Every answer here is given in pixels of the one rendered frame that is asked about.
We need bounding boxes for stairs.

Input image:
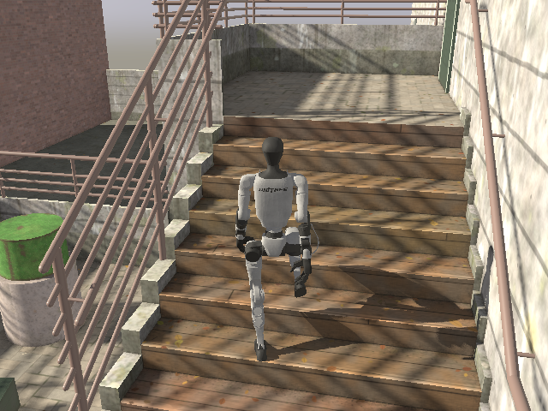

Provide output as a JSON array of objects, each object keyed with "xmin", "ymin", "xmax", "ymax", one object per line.
[{"xmin": 120, "ymin": 116, "xmax": 482, "ymax": 411}]

